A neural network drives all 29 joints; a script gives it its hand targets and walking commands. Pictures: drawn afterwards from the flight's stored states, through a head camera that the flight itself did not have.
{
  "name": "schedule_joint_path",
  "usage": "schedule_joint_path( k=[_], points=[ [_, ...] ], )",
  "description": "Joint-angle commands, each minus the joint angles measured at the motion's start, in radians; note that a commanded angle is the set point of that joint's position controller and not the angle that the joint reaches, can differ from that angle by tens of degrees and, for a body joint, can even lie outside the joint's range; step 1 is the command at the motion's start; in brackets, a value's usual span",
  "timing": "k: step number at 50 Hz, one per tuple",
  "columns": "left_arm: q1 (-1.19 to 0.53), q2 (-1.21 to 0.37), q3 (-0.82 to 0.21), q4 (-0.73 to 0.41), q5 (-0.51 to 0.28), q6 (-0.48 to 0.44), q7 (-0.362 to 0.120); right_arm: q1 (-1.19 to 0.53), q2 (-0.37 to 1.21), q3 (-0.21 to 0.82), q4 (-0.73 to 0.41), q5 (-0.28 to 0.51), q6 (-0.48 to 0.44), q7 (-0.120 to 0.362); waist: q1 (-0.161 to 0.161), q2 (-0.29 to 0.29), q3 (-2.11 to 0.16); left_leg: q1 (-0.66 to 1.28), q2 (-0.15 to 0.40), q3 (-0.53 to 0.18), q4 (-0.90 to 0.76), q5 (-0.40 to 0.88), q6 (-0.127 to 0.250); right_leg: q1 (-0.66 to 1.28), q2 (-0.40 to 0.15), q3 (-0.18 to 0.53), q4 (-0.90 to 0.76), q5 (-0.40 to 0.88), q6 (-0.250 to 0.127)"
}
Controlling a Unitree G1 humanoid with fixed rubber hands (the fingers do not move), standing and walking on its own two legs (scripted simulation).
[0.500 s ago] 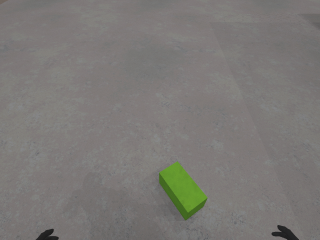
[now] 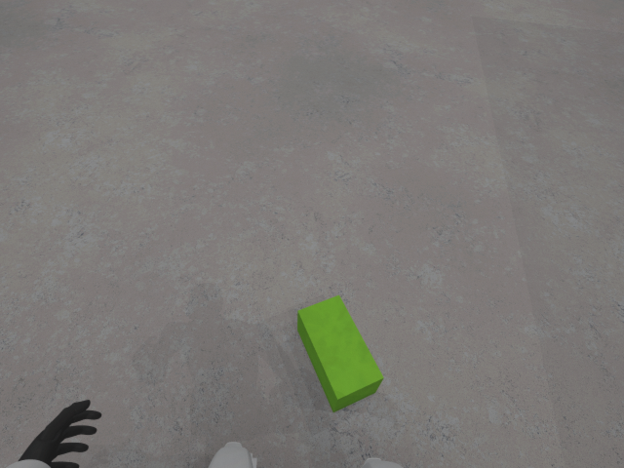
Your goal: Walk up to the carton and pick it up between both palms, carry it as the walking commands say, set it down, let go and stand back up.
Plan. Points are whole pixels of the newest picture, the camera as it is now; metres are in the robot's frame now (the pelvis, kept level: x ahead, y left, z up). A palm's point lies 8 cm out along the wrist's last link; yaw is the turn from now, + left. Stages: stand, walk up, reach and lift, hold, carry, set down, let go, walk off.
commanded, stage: walk up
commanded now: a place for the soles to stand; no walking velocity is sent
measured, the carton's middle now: (336, 351) +0.52 -0.10 -0.67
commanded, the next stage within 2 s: none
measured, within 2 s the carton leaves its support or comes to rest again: neither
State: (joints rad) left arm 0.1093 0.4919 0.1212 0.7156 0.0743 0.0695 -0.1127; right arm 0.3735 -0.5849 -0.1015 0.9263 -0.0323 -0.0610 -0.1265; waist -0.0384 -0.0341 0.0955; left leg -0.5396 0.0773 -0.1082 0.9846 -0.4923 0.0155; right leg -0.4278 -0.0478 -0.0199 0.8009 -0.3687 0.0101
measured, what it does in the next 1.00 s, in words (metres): steps to the right, turning left: left foot, then right foot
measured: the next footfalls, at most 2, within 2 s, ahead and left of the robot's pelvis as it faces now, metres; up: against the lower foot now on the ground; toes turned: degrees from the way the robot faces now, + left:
left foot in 0.14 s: +0.11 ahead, +0.08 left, +0.00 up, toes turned +8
right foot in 0.44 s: +0.16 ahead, -0.34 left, +0.00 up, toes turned +30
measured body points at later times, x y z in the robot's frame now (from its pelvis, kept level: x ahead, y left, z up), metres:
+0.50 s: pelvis +0.05 -0.20 -0.04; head +0.08 -0.16 +0.41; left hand +0.10 +0.18 -0.12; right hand +0.24 -0.58 -0.06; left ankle +0.06 +0.03 -0.69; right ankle +0.11 -0.33 -0.71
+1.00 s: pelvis +0.09 -0.31 +0.03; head +0.12 -0.31 +0.47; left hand +0.02 +0.04 -0.05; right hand +0.34 -0.56 -0.08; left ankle +0.04 -0.16 -0.67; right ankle +0.12 -0.35 -0.71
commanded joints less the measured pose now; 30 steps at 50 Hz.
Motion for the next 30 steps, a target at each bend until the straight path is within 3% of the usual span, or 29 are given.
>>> schedule_joint_path(
  k=[1, 2, 4, 5, 6, 7, 8, 9, 10, 13, 14, 16, 19, 20, 21, 22, 23, 24, 25, 26, 27, 28, 30],
  points=[
    [-0.024, 0.230, 0.058, -0.083, -0.013, -0.009, 0.029, 0.073, -0.168, -0.029, -0.026, 0.012, -0.012, -0.006, 0.041, -0.149, -0.009, -0.104, -0.020, 0.104, 0.075, 0.017, 0.003, 0.091, -0.223, 0.300, -0.457, -0.289, -0.217],
    [-0.043, 0.206, 0.048, -0.095, -0.010, -0.007, 0.032, 0.120, -0.163, -0.031, -0.005, 0.016, -0.013, 0.002, 0.029, -0.166, -0.014, -0.024, -0.032, 0.141, 0.010, 0.038, 0.002, 0.078, -0.191, 0.223, -0.402, -0.198, -0.217],
    [-0.031, 0.188, 0.032, -0.123, -0.002, -0.001, 0.031, 0.163, -0.134, -0.034, -0.014, 0.026, -0.017, 0.012, 0.021, -0.158, -0.025, 0.142, -0.054, 0.175, -0.132, 0.077, 0.025, 0.019, -0.188, 0.157, -0.323, -0.007, -0.234],
    [-0.038, 0.179, 0.023, -0.136, -0.005, 0.005, 0.029, 0.220, -0.121, -0.033, -0.011, 0.029, -0.023, 0.010, -0.009, -0.128, -0.050, 0.262, -0.058, 0.174, -0.262, 0.157, 0.037, -0.020, -0.172, 0.112, -0.236, 0.030, -0.218],
    [-0.023, 0.146, 0.005, -0.147, -0.009, 0.010, 0.029, 0.268, -0.132, -0.037, -0.014, 0.022, -0.032, 0.002, -0.034, -0.072, -0.080, 0.376, -0.041, 0.125, -0.382, 0.208, 0.044, -0.072, -0.138, 0.057, -0.099, 0.007, -0.183],
    [-0.005, 0.095, -0.012, -0.169, -0.011, 0.007, 0.033, 0.316, -0.208, -0.056, -0.033, 0.001, -0.043, -0.013, -0.067, 0.114, -0.115, 0.497, 0.110, -0.165, -0.536, 0.097, 0.094, -0.205, -0.083, -0.016, 0.146, 0.042, -0.117],
    [0.026, 0.079, -0.015, -0.201, -0.006, 0.010, 0.038, 0.270, -0.303, -0.065, -0.090, -0.003, -0.045, -0.020, -0.022, 0.196, -0.122, 0.521, 0.381, -0.678, -0.624, 0.128, 0.230, -0.420, 0.007, 0.043, 0.285, -0.146, -0.041],
    [0.014, 0.170, 0.007, -0.188, 0.003, 0.027, 0.045, 0.208, -0.331, -0.073, -0.116, 0.022, -0.042, -0.021, -0.010, 0.050, -0.153, 0.447, 0.427, -0.697, -0.586, 0.150, 0.281, -0.384, -0.058, 0.144, 0.419, -0.182, -0.018],
    [0.018, 0.183, 0.016, -0.172, -0.005, 0.027, 0.045, 0.166, -0.288, -0.062, -0.122, 0.023, -0.042, -0.023, 0.019, 0.022, -0.112, 0.376, 0.363, -0.591, -0.534, 0.183, 0.283, -0.350, -0.071, 0.161, 0.463, -0.151, -0.013],
    [0.087, 0.194, 0.042, -0.126, -0.007, 0.020, 0.035, 0.077, -0.230, -0.046, -0.164, 0.011, -0.036, -0.009, 0.053, 0.113, -0.052, 0.160, 0.192, -0.286, -0.430, 0.271, 0.214, -0.217, -0.061, 0.136, 0.438, -0.076, -0.006],
    [0.099, 0.185, 0.047, -0.119, -0.009, 0.020, 0.028, 0.063, -0.230, -0.047, -0.174, 0.000, -0.033, -0.002, 0.052, 0.146, -0.043, 0.099, 0.160, -0.236, -0.412, 0.273, 0.205, -0.169, -0.043, 0.112, 0.400, -0.088, -0.005],
    [0.087, 0.181, 0.054, -0.131, -0.009, 0.022, 0.022, 0.065, -0.254, -0.055, -0.191, -0.014, -0.031, 0.004, 0.039, 0.190, -0.066, 0.062, 0.145, -0.237, -0.388, 0.196, 0.212, -0.136, -0.022, 0.082, 0.357, -0.148, -0.007],
    [0.075, 0.189, 0.058, -0.141, -0.011, 0.015, 0.025, 0.051, -0.294, -0.063, -0.207, -0.020, -0.031, 0.004, 0.037, 0.232, -0.089, 0.046, 0.168, -0.317, -0.365, 0.123, 0.224, -0.155, -0.013, 0.057, 0.295, -0.180, -0.014],
    [0.100, 0.189, 0.059, -0.131, -0.011, 0.009, 0.025, 0.028, -0.299, -0.060, -0.212, -0.019, -0.029, 0.003, 0.062, 0.233, -0.097, 0.008, 0.161, -0.302, -0.341, 0.119, 0.212, -0.111, -0.002, 0.033, 0.224, -0.153, -0.019],
    [0.161, 0.185, 0.065, -0.104, -0.011, 0.001, 0.027, -0.011, -0.296, -0.054, -0.217, -0.019, -0.025, 0.003, 0.116, 0.213, -0.107, -0.071, 0.137, -0.244, -0.294, 0.124, 0.183, -0.002, 0.025, -0.025, 0.102, -0.097, -0.028],
    [0.225, 0.201, 0.075, -0.075, -0.001, -0.007, 0.029, -0.013, -0.250, -0.036, -0.214, -0.025, -0.020, 0.002, 0.162, 0.131, -0.111, -0.187, 0.072, -0.154, -0.159, 0.086, 0.135, 0.121, 0.043, -0.016, -0.022, -0.132, -0.044],
    [0.249, 0.290, 0.082, -0.072, 0.003, -0.010, 0.032, -0.038, -0.164, -0.013, -0.241, -0.006, -0.018, -0.003, 0.178, -0.208, -0.081, -0.330, -0.121, 0.079, 0.143, -0.089, 0.054, 0.097, -0.208, 0.425, -0.383, -0.380, -0.118],
    [0.147, 0.335, 0.086, -0.099, -0.017, -0.015, 0.040, -0.110, -0.156, -0.018, -0.238, 0.010, -0.010, -0.024, 0.145, -0.218, -0.006, -0.338, -0.126, 0.055, 0.277, -0.176, 0.029, 0.010, -0.286, 0.653, -0.519, -0.285, -0.188],
    [0.082, 0.313, 0.081, -0.105, -0.022, -0.019, 0.052, -0.057, -0.156, -0.018, -0.188, 0.011, -0.011, -0.030, 0.087, -0.128, 0.012, -0.274, -0.096, 0.019, 0.319, -0.131, 0.031, -0.007, -0.287, 0.609, -0.481, -0.173, -0.219],
    [0.059, 0.282, 0.073, -0.095, -0.024, -0.016, 0.060, -0.008, -0.163, -0.020, -0.150, 0.014, -0.016, -0.025, 0.067, -0.100, 0.018, -0.212, -0.075, 0.037, 0.296, -0.100, 0.032, -0.014, -0.268, 0.532, -0.407, -0.114, -0.237],
    [0.038, 0.253, 0.061, -0.092, -0.022, -0.015, 0.063, 0.035, -0.171, -0.020, -0.122, 0.020, -0.021, -0.021, 0.052, -0.132, 0.005, -0.151, -0.053, 0.074, 0.207, -0.072, 0.036, 0.006, -0.232, 0.425, -0.338, -0.040, -0.221],
    [0.034, 0.221, 0.046, -0.079, -0.021, -0.013, 0.065, 0.049, -0.159, -0.015, -0.104, 0.023, -0.023, -0.007, 0.048, -0.147, -0.014, -0.072, -0.056, 0.116, 0.120, -0.057, 0.041, 0.024, -0.204, 0.336, -0.275, 0.063, -0.209],
    [0.081, 0.203, 0.019, -0.058, -0.025, -0.016, 0.074, 0.019, -0.106, -0.003, -0.121, 0.035, -0.024, 0.021, 0.065, -0.128, -0.054, 0.053, -0.093, 0.147, -0.048, -0.025, 0.058, 0.040, -0.223, 0.292, -0.240, 0.191, -0.216]
  ],
)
